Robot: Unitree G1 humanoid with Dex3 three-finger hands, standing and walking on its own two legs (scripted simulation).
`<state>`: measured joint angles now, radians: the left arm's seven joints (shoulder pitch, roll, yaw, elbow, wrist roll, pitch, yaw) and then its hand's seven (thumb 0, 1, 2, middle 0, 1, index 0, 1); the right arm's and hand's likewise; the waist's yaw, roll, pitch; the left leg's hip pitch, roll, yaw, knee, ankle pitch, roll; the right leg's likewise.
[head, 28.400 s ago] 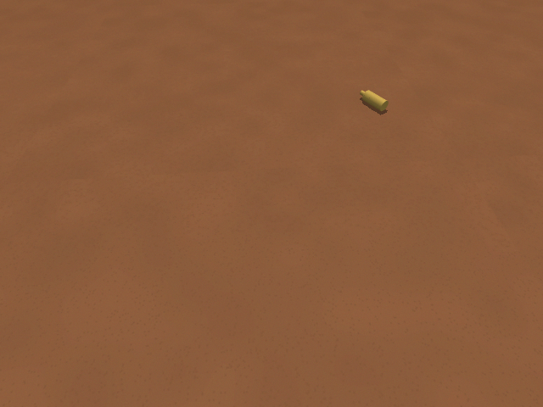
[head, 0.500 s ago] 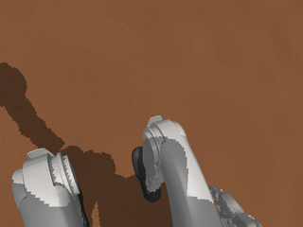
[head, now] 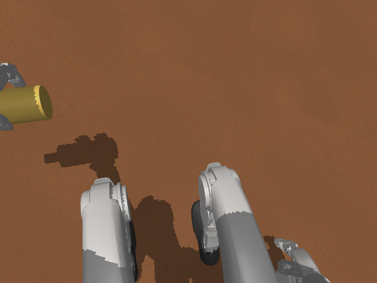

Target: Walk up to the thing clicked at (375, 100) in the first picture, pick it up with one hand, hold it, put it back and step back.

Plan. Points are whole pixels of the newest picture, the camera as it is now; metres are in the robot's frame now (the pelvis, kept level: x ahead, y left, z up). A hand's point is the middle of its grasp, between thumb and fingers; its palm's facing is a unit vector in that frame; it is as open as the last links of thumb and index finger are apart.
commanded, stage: lift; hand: left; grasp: from above
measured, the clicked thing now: out of the picture +0.47 +0.36 -0.13
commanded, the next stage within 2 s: hold in 1.14 s
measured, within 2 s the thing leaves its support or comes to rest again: neither
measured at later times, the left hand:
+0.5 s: hand out of the picture +0.37 +0.28 +0.12, palm faces -0.43 -0.13 -0.89, open 9.9 cm
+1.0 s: hand out of the picture +0.37 +0.25 +0.23, palm faces -0.42 -0.13 -0.90, open 10.0 cm
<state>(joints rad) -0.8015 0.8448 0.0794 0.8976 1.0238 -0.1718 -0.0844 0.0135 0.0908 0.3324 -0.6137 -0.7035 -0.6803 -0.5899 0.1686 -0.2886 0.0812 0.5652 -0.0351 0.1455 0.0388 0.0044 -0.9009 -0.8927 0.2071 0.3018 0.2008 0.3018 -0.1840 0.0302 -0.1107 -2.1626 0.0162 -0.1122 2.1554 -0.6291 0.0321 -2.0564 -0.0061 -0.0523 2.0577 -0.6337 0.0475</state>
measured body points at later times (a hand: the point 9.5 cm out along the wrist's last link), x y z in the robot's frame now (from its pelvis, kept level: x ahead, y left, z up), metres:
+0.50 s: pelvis +0.01 -0.01 +0.18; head +0.13 +0.01 +0.62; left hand +0.39 +0.28 +0.17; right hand +0.14 -0.27 +0.06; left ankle +0.09 +0.11 -0.37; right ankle +0.11 -0.15 -0.37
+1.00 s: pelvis +0.05 -0.01 +0.30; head +0.11 +0.00 +0.75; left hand +0.38 +0.26 +0.28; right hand +0.16 -0.27 +0.18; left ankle +0.09 +0.11 -0.37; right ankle +0.11 -0.15 -0.37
